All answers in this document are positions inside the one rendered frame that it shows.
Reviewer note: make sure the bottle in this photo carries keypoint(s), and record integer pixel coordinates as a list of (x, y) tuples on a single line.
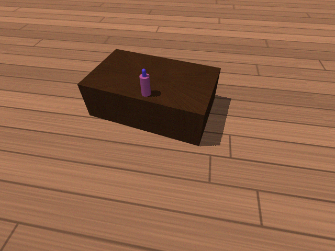
[(145, 83)]

